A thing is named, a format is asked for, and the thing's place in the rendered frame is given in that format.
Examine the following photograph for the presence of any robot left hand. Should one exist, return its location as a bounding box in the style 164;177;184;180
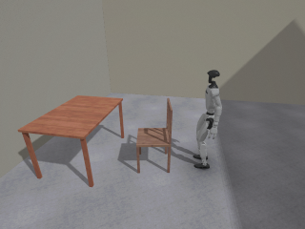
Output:
208;127;217;139

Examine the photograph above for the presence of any left robot forearm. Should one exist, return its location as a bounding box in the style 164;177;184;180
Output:
212;107;222;128

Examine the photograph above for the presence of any robot left foot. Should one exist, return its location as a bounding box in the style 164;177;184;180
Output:
194;163;210;169

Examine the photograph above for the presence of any robot left upper arm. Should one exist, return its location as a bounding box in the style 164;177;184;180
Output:
211;89;222;110

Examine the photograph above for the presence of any humanoid robot torso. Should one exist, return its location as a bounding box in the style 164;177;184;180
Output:
204;86;219;122

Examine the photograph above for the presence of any table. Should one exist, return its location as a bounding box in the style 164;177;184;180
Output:
17;95;125;187

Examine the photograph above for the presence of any chair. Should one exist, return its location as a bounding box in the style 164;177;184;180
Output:
136;98;173;174

